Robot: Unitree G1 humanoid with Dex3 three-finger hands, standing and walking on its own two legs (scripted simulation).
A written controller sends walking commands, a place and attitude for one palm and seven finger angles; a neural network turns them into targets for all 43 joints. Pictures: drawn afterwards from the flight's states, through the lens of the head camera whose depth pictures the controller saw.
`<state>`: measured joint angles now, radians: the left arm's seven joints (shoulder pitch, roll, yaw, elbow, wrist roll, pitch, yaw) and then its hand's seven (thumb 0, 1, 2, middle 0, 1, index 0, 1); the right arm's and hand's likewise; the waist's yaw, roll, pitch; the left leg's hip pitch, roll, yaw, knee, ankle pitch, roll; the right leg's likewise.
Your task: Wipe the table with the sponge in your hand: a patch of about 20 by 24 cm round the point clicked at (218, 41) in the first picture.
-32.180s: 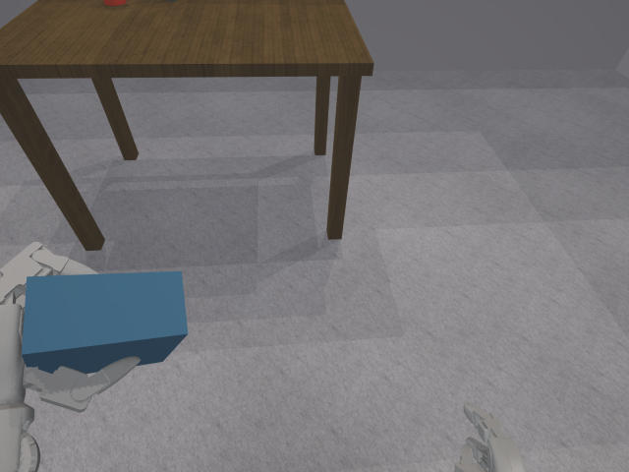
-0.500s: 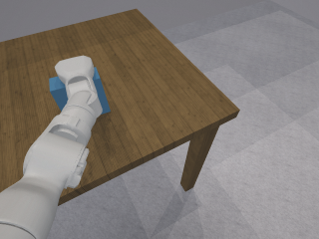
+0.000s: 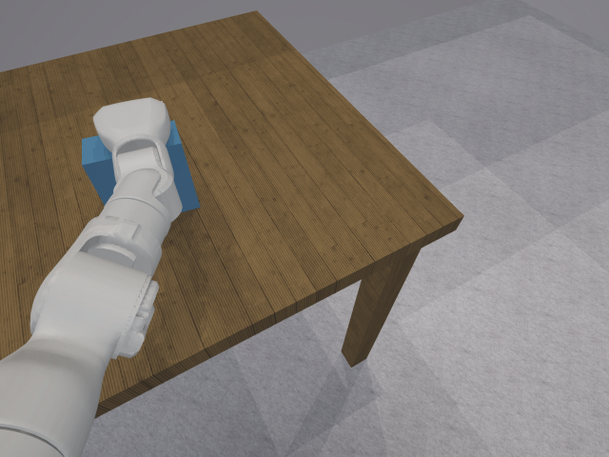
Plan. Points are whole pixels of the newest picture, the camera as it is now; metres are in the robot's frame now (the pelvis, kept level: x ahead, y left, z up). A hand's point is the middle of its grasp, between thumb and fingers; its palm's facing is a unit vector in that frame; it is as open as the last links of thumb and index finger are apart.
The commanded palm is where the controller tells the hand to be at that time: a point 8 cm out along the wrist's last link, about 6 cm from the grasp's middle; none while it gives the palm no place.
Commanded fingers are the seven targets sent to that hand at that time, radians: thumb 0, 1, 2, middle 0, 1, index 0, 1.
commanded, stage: wipe back along the third lane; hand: left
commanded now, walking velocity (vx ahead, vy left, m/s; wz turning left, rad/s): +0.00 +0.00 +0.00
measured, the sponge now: (149, 185) +0.49 +0.20 +0.06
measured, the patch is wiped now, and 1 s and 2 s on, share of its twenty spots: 0.85 0.85 0.95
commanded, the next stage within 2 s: slide back across to the middle lane in 1.44 s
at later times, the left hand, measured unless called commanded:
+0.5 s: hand (158, 184) +0.45 +0.17 +0.11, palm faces -0.03 -0.02 -1.00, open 10.4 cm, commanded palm +0.43 +0.16 +0.15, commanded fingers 0.00 0.10 1.30 -1.20 -1.60 -1.20 -1.60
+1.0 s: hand (177, 210) +0.41 +0.14 +0.11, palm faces +0.01 -0.02 -1.00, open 10.4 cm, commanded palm +0.38 +0.13 +0.14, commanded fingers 0.00 0.10 1.30 -1.20 -1.60 -1.20 -1.60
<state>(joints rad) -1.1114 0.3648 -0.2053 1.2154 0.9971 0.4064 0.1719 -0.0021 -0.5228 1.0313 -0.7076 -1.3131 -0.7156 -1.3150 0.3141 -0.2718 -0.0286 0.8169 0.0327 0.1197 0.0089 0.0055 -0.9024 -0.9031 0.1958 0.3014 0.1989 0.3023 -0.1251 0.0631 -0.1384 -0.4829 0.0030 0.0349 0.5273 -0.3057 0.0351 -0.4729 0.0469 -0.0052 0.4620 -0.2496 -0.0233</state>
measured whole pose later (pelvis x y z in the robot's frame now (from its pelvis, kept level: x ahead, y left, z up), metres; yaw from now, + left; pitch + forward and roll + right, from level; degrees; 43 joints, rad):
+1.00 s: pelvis +0.00 -0.01 +0.01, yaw +2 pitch +5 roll +0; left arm -0.75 0.14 -0.40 0.77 0.93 0.62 0.16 0.00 -0.51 1.03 -0.70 -1.32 -0.70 -1.32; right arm 0.10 -0.26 0.01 0.75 0.07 0.22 0.01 0.01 -0.90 -0.90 0.19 0.30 0.20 0.30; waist 0.01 0.08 -0.13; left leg -0.25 -0.01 0.02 0.44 -0.28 0.02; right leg -0.27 0.03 -0.02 0.45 -0.27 -0.04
